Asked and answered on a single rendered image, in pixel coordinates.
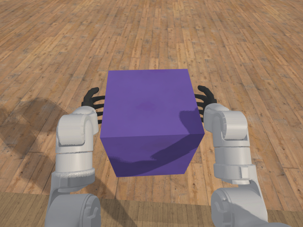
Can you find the robot right hand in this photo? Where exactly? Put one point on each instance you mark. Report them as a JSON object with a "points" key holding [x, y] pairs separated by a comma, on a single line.
{"points": [[208, 99]]}

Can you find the robot left hand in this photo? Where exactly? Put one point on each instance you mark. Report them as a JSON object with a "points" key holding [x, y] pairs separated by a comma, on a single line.
{"points": [[89, 101]]}

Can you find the left robot forearm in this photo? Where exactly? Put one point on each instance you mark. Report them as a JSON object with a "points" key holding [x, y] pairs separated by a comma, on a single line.
{"points": [[74, 146]]}

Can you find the carton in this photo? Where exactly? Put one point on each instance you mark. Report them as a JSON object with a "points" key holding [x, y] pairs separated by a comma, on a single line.
{"points": [[151, 123]]}

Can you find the right robot forearm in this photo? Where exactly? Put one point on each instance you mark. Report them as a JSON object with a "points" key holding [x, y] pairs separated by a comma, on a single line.
{"points": [[231, 141]]}

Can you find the robot left upper arm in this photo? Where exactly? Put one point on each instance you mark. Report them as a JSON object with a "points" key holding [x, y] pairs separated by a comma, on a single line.
{"points": [[74, 210]]}

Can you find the robot right upper arm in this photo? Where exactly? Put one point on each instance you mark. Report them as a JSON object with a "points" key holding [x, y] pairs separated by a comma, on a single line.
{"points": [[239, 207]]}

